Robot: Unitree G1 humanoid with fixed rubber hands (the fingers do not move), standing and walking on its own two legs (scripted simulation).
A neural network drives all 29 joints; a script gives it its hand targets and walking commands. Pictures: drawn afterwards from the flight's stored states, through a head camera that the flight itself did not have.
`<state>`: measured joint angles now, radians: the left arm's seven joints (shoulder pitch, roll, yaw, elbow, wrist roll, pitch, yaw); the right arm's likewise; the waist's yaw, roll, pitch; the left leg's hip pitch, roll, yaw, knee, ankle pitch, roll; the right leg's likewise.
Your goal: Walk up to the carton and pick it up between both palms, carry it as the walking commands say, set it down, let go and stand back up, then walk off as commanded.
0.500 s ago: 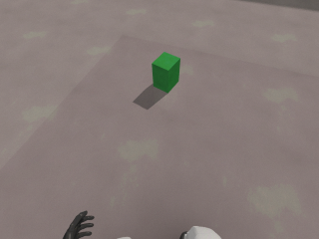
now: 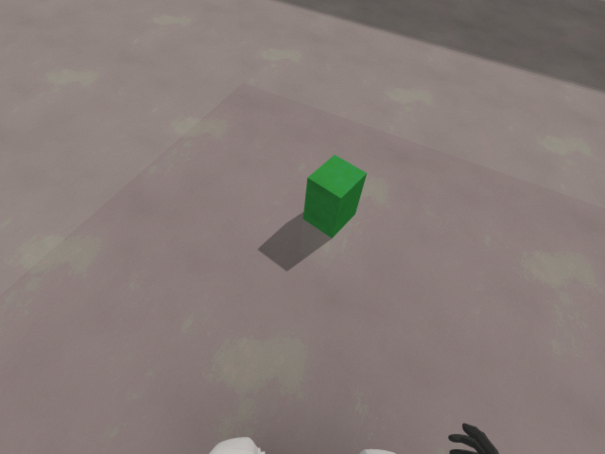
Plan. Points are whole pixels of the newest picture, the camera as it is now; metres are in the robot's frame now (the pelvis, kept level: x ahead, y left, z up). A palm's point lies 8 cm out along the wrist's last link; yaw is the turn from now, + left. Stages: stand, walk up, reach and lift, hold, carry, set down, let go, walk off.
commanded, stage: walk up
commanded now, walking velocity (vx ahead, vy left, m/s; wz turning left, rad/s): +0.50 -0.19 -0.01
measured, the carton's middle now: (333, 197) +1.08 -0.11 -0.64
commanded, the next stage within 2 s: none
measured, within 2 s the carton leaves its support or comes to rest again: neither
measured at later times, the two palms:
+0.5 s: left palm (235, 290) +0.37 +0.14 -0.12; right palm (529, 424) +0.19 -0.34 -0.14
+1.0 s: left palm (210, 291) +0.38 +0.19 -0.15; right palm (451, 221) +0.56 -0.28 -0.11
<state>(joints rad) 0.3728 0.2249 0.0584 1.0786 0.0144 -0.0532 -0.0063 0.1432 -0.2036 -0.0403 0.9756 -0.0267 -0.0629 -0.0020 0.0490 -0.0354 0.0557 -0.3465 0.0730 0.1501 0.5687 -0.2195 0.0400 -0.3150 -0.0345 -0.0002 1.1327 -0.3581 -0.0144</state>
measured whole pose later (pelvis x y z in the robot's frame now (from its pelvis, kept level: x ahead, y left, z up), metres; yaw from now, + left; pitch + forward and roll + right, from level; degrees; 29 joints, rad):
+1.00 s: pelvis +0.44 -0.04 +0.00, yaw +0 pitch -1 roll -2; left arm 0.38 0.22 0.06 1.07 0.02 -0.02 0.01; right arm 0.13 -0.19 -0.03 0.95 -0.02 -0.05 0.00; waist 0.05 -0.04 0.08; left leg -0.36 0.09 0.15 0.56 -0.19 0.03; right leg -0.27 -0.06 -0.02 1.00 -0.48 0.02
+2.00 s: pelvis +0.55 -0.11 +0.01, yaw +0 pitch -2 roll +0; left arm 0.27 0.16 0.02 1.14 0.00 -0.01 0.03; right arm 0.27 -0.16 -0.02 1.14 -0.01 -0.01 -0.03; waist 0.01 0.00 0.04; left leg -0.10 0.08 0.05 0.35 -0.21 -0.06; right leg -0.15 -0.04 -0.08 0.36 -0.18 0.01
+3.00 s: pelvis +0.70 +0.06 +0.00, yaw -27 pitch +1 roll +1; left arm 0.17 0.20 0.05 0.89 0.02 0.02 0.06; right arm 0.34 -0.20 -0.04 0.97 -0.04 0.04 -0.01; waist -0.04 0.02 0.09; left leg -0.38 0.01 0.12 1.01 -0.45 -0.04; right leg -0.27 -0.03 -0.13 0.57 -0.31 -0.05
